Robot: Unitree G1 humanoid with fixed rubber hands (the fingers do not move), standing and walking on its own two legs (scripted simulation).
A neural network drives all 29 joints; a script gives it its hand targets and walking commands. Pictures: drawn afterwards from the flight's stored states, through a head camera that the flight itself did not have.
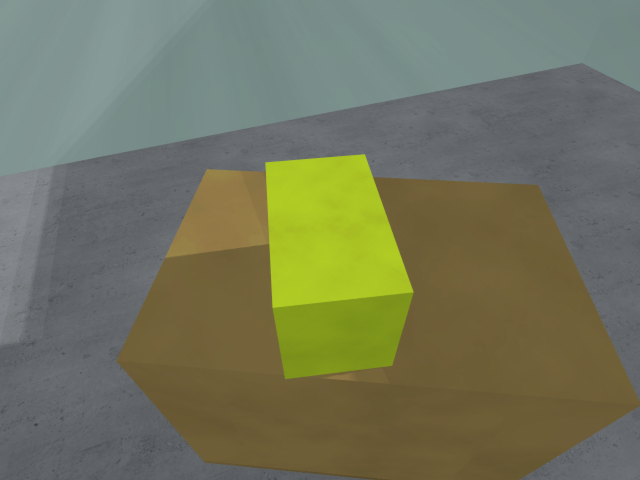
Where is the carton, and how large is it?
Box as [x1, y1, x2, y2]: [265, 154, 413, 378]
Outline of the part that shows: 364,154 265,162 272,307 285,378 386,366 392,364 413,292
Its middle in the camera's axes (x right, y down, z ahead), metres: +0.01 +0.04 +0.65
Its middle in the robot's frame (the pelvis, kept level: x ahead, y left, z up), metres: +0.46 +0.01 -0.03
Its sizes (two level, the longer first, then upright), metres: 0.295 0.174 0.206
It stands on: a pedestal, 0.65 m high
